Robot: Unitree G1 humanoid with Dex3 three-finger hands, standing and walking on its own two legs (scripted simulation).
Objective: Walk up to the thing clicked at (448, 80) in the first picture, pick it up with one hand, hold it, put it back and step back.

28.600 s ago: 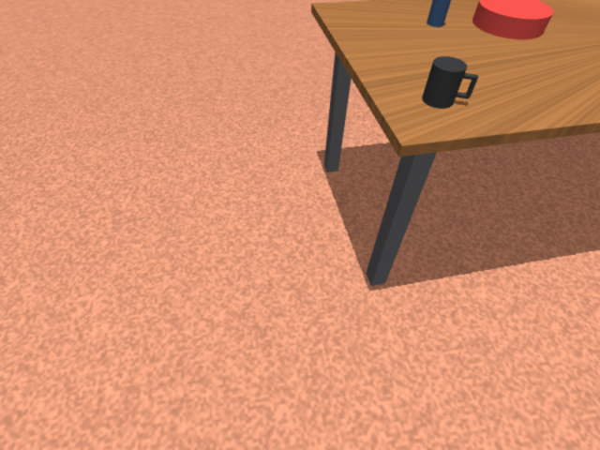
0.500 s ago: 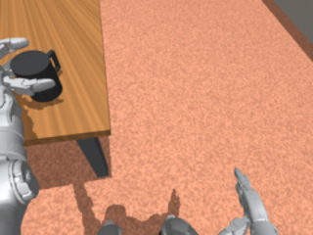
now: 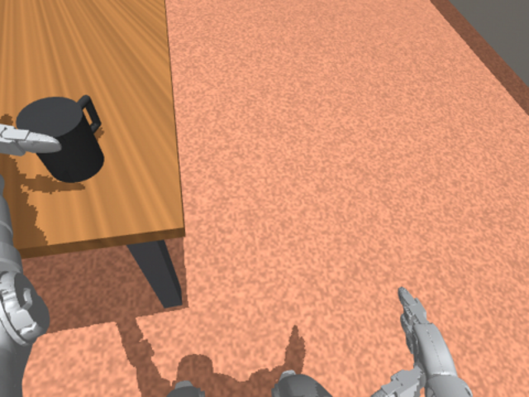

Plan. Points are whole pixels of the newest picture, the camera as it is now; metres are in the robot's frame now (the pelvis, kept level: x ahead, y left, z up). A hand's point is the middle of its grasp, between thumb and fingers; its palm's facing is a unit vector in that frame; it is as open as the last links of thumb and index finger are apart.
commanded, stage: withdraw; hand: left
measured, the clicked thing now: (72, 133) +0.51 +0.23 +0.08
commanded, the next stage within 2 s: rise in 0.12 s
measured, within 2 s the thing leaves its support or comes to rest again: neither
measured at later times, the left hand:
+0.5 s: hand out of the picture +0.45 +0.36 +0.21, palm faces +0.42 -0.88 -0.24, open 17.5 cm
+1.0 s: hand out of the picture +0.24 +0.28 +0.20, palm faces +0.45 -0.81 -0.39, open 17.4 cm
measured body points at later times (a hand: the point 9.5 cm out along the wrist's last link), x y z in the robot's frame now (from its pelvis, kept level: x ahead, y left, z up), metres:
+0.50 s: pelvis +0.01 +0.01 +0.02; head +0.06 +0.02 +0.47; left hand +0.42 +0.40 +0.22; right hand +0.16 -0.24 -0.04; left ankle +0.00 +0.12 -0.69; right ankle -0.01 -0.14 -0.69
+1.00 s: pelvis +0.00 -0.01 +0.03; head +0.01 -0.02 +0.48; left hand +0.21 +0.32 +0.22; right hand +0.17 -0.26 -0.05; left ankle +0.00 +0.12 -0.69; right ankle -0.01 -0.14 -0.69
